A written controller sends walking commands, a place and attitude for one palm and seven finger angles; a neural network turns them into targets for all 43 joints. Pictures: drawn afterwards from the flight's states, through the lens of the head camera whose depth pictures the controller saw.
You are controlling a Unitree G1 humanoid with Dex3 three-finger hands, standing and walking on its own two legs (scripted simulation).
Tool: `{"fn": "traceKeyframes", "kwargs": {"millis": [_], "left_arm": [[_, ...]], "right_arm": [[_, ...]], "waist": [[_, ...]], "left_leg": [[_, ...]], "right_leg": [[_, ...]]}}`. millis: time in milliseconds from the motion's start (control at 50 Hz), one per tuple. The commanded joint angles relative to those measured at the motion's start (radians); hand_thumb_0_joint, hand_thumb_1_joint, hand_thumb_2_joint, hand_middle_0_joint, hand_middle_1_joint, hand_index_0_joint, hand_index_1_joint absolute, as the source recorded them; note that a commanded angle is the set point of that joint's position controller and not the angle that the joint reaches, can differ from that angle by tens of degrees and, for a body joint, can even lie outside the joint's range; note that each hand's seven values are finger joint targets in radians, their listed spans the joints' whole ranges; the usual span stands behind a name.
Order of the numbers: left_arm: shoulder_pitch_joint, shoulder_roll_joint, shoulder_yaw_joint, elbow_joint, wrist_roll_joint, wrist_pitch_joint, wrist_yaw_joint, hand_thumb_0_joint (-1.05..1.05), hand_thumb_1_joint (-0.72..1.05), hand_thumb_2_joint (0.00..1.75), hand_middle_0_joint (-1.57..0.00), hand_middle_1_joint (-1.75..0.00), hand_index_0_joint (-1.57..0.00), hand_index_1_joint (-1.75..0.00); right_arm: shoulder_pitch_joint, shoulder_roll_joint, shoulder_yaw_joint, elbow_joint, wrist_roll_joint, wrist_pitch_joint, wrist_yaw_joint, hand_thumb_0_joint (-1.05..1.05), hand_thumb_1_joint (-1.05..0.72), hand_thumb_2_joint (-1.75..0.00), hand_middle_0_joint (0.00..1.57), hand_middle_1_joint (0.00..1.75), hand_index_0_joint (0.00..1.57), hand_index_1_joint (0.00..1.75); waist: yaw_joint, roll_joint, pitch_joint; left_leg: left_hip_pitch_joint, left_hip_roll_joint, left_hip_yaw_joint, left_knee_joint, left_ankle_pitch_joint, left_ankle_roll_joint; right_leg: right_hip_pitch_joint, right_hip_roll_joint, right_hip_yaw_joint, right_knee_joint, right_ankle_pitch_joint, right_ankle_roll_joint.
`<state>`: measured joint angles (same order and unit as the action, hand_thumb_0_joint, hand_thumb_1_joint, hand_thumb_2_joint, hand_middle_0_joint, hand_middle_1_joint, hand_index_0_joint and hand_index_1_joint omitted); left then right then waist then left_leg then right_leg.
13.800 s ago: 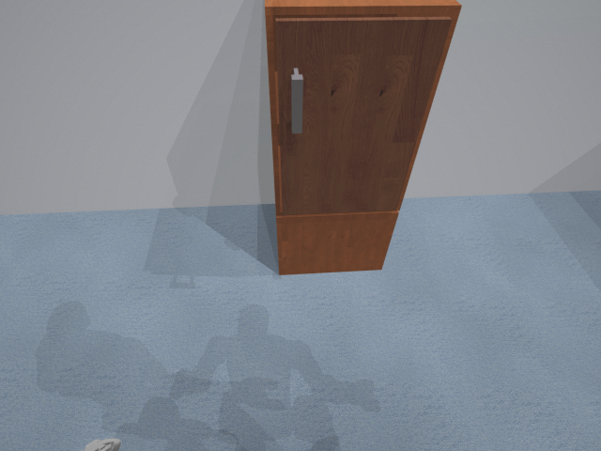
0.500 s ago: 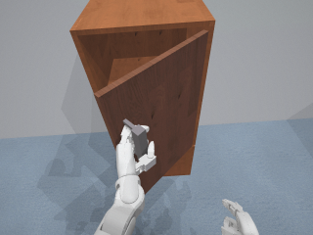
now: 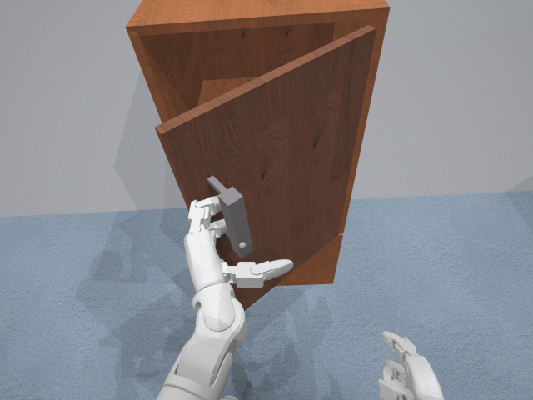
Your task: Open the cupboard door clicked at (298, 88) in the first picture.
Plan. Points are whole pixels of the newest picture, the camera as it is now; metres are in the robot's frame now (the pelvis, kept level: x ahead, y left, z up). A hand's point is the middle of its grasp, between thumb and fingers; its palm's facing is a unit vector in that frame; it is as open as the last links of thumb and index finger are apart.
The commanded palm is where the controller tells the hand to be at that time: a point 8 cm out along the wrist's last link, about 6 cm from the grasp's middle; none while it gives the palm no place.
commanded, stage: open thumb and fingers to let go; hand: left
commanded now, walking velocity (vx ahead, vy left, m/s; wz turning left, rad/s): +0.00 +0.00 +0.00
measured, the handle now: (229, 217) +0.37 +0.08 +0.08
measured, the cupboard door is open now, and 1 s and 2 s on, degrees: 39 42 42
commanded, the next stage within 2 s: slide the hand sideways off the handle in 0.26 s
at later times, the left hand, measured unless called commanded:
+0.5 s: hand (243, 258) +0.30 +0.05 +0.08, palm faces +0.01 -1.00 -0.03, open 16.1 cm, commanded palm +0.28 +0.06 +0.08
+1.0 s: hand (238, 278) +0.27 +0.05 +0.08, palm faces -0.05 -1.00 +0.02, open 16.3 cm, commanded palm +0.23 +0.10 +0.08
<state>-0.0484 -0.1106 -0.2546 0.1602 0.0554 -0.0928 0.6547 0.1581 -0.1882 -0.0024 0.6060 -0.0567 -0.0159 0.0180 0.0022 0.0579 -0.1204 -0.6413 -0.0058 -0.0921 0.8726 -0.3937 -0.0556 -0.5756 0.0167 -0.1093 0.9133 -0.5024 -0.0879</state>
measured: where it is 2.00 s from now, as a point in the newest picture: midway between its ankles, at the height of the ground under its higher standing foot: outside the picture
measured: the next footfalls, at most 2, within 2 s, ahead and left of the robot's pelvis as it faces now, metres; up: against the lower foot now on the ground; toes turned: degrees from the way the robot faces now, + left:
none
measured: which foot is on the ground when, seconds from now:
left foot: down 0.00-1.00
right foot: down 0.00-1.00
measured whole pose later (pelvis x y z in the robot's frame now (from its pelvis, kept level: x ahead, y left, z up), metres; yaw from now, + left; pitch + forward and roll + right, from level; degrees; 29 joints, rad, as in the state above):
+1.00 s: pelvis -0.01 +0.05 +0.00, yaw -4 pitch +6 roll -1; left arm 0.09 -0.06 -0.35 0.09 0.06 -0.20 0.36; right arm 0.24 -0.19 0.02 0.48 -0.01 0.06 0.04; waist -0.01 0.03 -0.10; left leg -0.61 0.00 -0.01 0.90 -0.41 0.01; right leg -0.55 0.01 -0.03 0.90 -0.46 -0.02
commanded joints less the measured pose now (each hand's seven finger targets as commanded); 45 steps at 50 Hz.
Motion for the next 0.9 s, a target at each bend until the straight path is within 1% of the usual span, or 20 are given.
{"fn": "traceKeyframes", "kwargs": {"millis": [0, 40, 80, 220, 320, 340, 360, 380, 400, 420, 460, 500, 520, 580, 620, 660, 700, 740, 800, 880], "left_arm": [[-0.257, -0.216, -0.032, -0.191, 0.021, -0.049, 0.004, 0.00, -0.50, 0.30, -0.24, -0.85, -0.24, -0.85], [-0.262, -0.229, -0.037, -0.194, 0.019, -0.046, 0.008, 0.00, -0.50, 0.30, -0.22, -0.75, -0.22, -0.75], [-0.273, -0.235, -0.039, -0.161, 0.023, -0.036, 0.011, 0.00, -0.50, 0.30, -0.21, -0.65, -0.21, -0.65], [-0.408, -0.273, -0.046, -0.089, 0.024, -0.027, 0.045, 0.00, -0.50, 0.30, -0.15, -0.30, -0.15, -0.30], [-0.413, -0.292, -0.038, -0.062, 0.017, -0.015, 0.054, 0.00, -0.50, 0.30, -0.15, -0.30, -0.15, -0.30], [-0.441, -0.307, -0.054, -0.071, 0.020, -0.017, 0.056, 0.00, -0.50, 0.30, -0.15, -0.30, -0.15, -0.30], [-0.409, -0.193, -0.320, -0.129, 0.143, -0.073, -0.170, 0.00, -0.50, 0.30, -0.15, -0.30, -0.15, -0.30], [-0.453, -0.139, -0.257, -0.199, 0.095, -0.138, -0.275, 0.00, -0.50, 0.30, -0.15, -0.30, -0.15, -0.30], [-0.438, -0.121, -0.255, -0.216, 0.065, -0.183, -0.354, 0.00, -0.50, 0.30, -0.15, -0.30, -0.15, -0.30], [-0.427, -0.115, -0.240, -0.232, 0.034, -0.217, -0.401, 0.00, -0.50, 0.30, -0.15, -0.30, -0.15, -0.30], [-0.394, -0.136, -0.231, -0.216, -0.018, -0.237, -0.435, 0.00, -0.50, 0.30, -0.15, -0.30, -0.15, -0.30], [-0.428, -0.161, -0.220, -0.183, -0.045, -0.233, -0.399, 0.00, -0.50, 0.30, -0.15, -0.30, -0.15, -0.30], [-0.408, -0.153, -0.201, -0.173, -0.046, -0.227, -0.371, 0.00, -0.50, 0.30, -0.15, -0.30, -0.15, -0.30], [-0.394, -0.107, -0.149, -0.152, 0.003, -0.206, -0.286, 0.00, -0.50, 0.30, -0.15, -0.30, -0.15, -0.30], [-0.373, -0.118, -0.148, -0.150, 0.029, -0.199, -0.253, 0.00, -0.50, 0.30, -0.15, -0.30, -0.15, -0.30], [-0.327, -0.097, -0.127, -0.145, 0.034, -0.194, -0.243, 0.00, -0.50, 0.30, -0.15, -0.30, -0.15, -0.30], [-0.261, -0.094, -0.120, -0.165, 0.033, -0.190, -0.245, 0.00, -0.50, 0.30, -0.15, -0.30, -0.15, -0.30], [-0.224, -0.098, -0.116, -0.165, 0.020, -0.183, -0.251, 0.00, -0.50, 0.30, -0.15, -0.30, -0.15, -0.30], [-0.173, -0.066, -0.088, -0.185, 0.014, -0.177, -0.255, 0.00, -0.50, 0.30, -0.15, -0.30, -0.15, -0.30], [-0.092, -0.060, -0.096, -0.265, 0.017, -0.171, -0.271, 0.00, -0.50, 0.30, -0.15, -0.30, -0.15, -0.30]], "right_arm": [[-0.087, -0.064, -0.027, -0.148, 0.001, -0.047, -0.001, 0.00, -0.90, -0.90, 0.20, 0.30, 0.20, 0.30], [-0.085, -0.063, -0.029, -0.151, 0.001, -0.045, 0.002, 0.00, -0.90, -0.90, 0.20, 0.30, 0.20, 0.30], [-0.092, -0.065, -0.027, -0.147, 0.004, -0.043, 0.005, 0.00, -0.90, -0.90, 0.20, 0.30, 0.20, 0.30], [-0.123, -0.063, -0.025, -0.131, -0.001, -0.041, 0.017, 0.00, -0.90, -0.90, 0.20, 0.30, 0.20, 0.30], [-0.122, -0.063, -0.028, -0.132, -0.005, -0.039, 0.028, 0.00, -0.90, -0.90, 0.20, 0.30, 0.20, 0.30], [-0.125, -0.062, -0.028, -0.131, -0.003, -0.039, 0.030, 0.00, -0.90, -0.90, 0.20, 0.30, 0.20, 0.30], [0.003, -0.097, -0.033, -0.132, 0.009, -0.013, 0.030, 0.00, -0.90, -0.90, 0.20, 0.30, 0.20, 0.30], [0.017, -0.102, -0.054, -0.167, 0.020, -0.009, 0.025, 0.00, -0.90, -0.90, 0.20, 0.30, 0.20, 0.30], [0.013, -0.099, -0.047, -0.185, 0.026, -0.017, 0.021, 0.00, -0.90, -0.90, 0.20, 0.30, 0.20, 0.30], [0.025, -0.094, -0.045, -0.197, 0.034, -0.023, 0.016, 0.00, -0.90, -0.90, 0.20, 0.30, 0.20, 0.30], [0.015, -0.088, -0.033, -0.221, 0.051, -0.040, 0.009, 0.00, -0.90, -0.90, 0.20, 0.30, 0.20, 0.30], [0.005, -0.088, -0.024, -0.219, 0.061, -0.052, 0.006, 0.00, -0.90, -0.90, 0.20, 0.30, 0.20, 0.30], [-0.001, -0.091, -0.023, -0.221, 0.061, -0.053, 0.007, 0.00, -0.90, -0.90, 0.20, 0.30, 0.20, 0.30], [-0.007, -0.098, -0.023, -0.222, 0.052, -0.042, 0.012, 0.00, -0.90, -0.90, 0.20, 0.30, 0.20, 0.30], [-0.009, -0.093, -0.024, -0.227, 0.047, -0.034, 0.017, 0.00, -0.90, -0.90, 0.20, 0.30, 0.20, 0.30], [-0.014, -0.096, -0.024, -0.234, 0.044, -0.023, 0.018, 0.00, -0.90, -0.90, 0.20, 0.30, 0.20, 0.30], [-0.023, -0.093, -0.023, -0.252, 0.044, -0.012, 0.021, 0.00, -0.90, -0.90, 0.20, 0.30, 0.20, 0.30], [-0.028, -0.093, -0.019, -0.258, 0.046, -0.003, 0.023, 0.00, -0.90, -0.90, 0.20, 0.30, 0.20, 0.30], [-0.040, -0.097, -0.017, -0.269, 0.045, 0.011, 0.020, 0.00, -0.90, -0.90, 0.20, 0.30, 0.20, 0.30], [-0.039, -0.096, -0.018, -0.289, 0.046, 0.021, 0.022, 0.00, -0.90, -0.90, 0.20, 0.30, 0.20, 0.30]], "waist": [[-0.026, -0.183, -0.261], [-0.022, -0.171, -0.274], [-0.024, -0.163, -0.239], [-0.023, -0.112, -0.222], [-0.007, -0.120, -0.263], [-0.015, -0.106, -0.259], [-0.138, -0.172, -0.180], [-0.102, -0.150, -0.285], [-0.094, -0.106, -0.321], [-0.093, -0.111, -0.334], [-0.088, -0.108, -0.279], [-0.094, -0.109, -0.201], [-0.081, -0.106, -0.182], [-0.060, -0.128, -0.189], [-0.049, -0.122, -0.212], [-0.041, -0.158, -0.211], [-0.016, -0.122, -0.229], [-0.016, -0.126, -0.182], [-0.009, -0.152, -0.171], [-0.005, -0.126, -0.168]], "left_leg": [[0.134, -0.030, 0.050, -0.020, 0.211, 0.062], [0.144, -0.028, 0.053, -0.022, 0.221, 0.060], [0.144, -0.023, 0.052, -0.026, 0.210, 0.061], [0.146, -0.018, 0.052, -0.029, 0.163, 0.060], [0.146, -0.014, 0.050, -0.028, 0.191, 0.057], [0.150, -0.012, 0.049, -0.024, 0.191, 0.058], [0.161, -0.009, 0.047, -0.034, 0.211, 0.084], [0.182, -0.016, 0.048, -0.021, 0.251, 0.092], [0.205, -0.019, 0.055, -0.010, 0.256, 0.094], [0.221, -0.017, 0.050, -0.010, 0.251, 0.094], [0.221, -0.012, 0.044, -0.025, 0.174, 0.090], [0.215, -0.003, 0.023, -0.055, 0.092, 0.084], [0.204, -0.004, 0.020, -0.069, 0.061, 0.080], [0.182, -0.007, 0.021, -0.087, 0.041, 0.078], [0.187, -0.008, 0.029, -0.088, 0.058, 0.079], [0.180, -0.007, 0.041, -0.089, 0.077, 0.081], [0.187, -0.006, 0.054, -0.097, 0.100, 0.078], [0.180, -0.004, 0.056, -0.106, 0.098, 0.077], [0.174, -0.002, 0.064, -0.110, 0.087, 0.078], [0.187, -0.003, 0.071, -0.109, 0.105, 0.078]], "right_leg": [[0.120, -0.078, 0.121, -0.199, 0.521, 0.106], [0.121, -0.071, 0.108, -0.191, 0.522, 0.101], [0.093, -0.059, 0.089, -0.193, 0.459, 0.089], [0.008, -0.029, 0.055, -0.180, 0.246, 0.059], [0.015, -0.015, 0.035, -0.146, 0.256, 0.048], [0.000, -0.014, 0.035, -0.143, 0.247, 0.047], [-0.038, -0.018, 0.075, -0.140, 0.359, 0.054], [0.012, -0.021, 0.083, -0.127, 0.437, 0.048], [0.025, -0.025, 0.085, -0.115, 0.465, 0.052], [0.029, -0.023, 0.079, -0.114, 0.446, 0.051], [-0.008, -0.013, 0.067, -0.137, 0.322, 0.053], [-0.059, -0.004, 0.054, -0.153, 0.201, 0.055], [-0.063, -0.003, 0.052, -0.158, 0.162, 0.054], [-0.047, -0.003, 0.048, -0.149, 0.136, 0.052], [-0.037, -0.003, 0.045, -0.142, 0.147, 0.050], [-0.014, 0.000, 0.047, -0.153, 0.157, 0.049], [0.016, 0.000, 0.049, -0.152, 0.176, 0.045], [0.021, 0.004, 0.046, -0.163, 0.176, 0.045], [0.031, 0.005, 0.051, -0.176, 0.159, 0.048], [0.049, 0.005, 0.054, -0.181, 0.184, 0.046]]}}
